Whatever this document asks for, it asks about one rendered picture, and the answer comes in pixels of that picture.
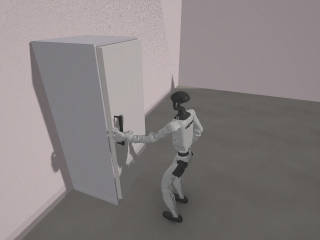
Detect robot right upper arm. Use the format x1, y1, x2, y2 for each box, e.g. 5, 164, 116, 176
187, 109, 203, 135

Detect robot left forearm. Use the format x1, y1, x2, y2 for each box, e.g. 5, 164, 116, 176
124, 134, 155, 144

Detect robot right forearm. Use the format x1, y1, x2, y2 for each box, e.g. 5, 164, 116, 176
191, 132, 201, 145

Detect handle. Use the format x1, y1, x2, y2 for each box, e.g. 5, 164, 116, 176
114, 116, 125, 146

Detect fridge door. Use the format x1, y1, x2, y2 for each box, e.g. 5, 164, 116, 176
96, 39, 147, 199

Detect humanoid robot head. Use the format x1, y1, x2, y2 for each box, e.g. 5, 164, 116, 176
170, 91, 191, 121

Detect robot left upper arm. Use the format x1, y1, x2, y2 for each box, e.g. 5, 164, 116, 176
148, 121, 181, 143

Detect robot left hand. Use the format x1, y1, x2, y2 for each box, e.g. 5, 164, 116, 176
111, 127, 134, 142

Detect robot torso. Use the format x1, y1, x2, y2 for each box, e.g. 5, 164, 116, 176
171, 110, 194, 169

